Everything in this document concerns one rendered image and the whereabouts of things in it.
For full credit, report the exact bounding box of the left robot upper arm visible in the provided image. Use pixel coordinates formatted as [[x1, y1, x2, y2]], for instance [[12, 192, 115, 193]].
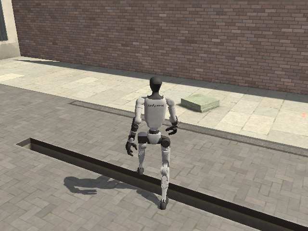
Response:
[[134, 97, 145, 125]]

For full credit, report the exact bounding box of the robot left thigh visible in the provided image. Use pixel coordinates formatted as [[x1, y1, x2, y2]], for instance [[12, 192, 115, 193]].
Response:
[[138, 132, 147, 149]]

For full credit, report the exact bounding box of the left robot forearm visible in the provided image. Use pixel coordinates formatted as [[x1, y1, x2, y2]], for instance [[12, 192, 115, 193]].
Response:
[[128, 117, 139, 143]]

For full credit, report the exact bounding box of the robot left hand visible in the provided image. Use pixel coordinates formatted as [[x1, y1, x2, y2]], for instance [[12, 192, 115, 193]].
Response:
[[126, 142, 137, 156]]

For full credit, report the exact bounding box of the robot thigh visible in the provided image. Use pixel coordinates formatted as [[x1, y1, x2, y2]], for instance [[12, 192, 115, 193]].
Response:
[[160, 135, 170, 176], [138, 132, 147, 149]]

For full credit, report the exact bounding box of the right robot forearm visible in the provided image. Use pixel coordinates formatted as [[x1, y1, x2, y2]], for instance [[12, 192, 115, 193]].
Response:
[[171, 116, 178, 130]]

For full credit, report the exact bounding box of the robot right thigh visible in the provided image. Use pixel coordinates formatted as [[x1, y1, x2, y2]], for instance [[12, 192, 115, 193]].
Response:
[[160, 135, 170, 176]]

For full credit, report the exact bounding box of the right robot upper arm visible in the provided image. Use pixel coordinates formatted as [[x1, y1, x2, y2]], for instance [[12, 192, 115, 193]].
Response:
[[165, 97, 177, 123]]

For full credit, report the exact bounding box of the robot right hand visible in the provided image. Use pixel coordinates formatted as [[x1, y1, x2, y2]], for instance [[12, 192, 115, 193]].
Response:
[[166, 127, 177, 135]]

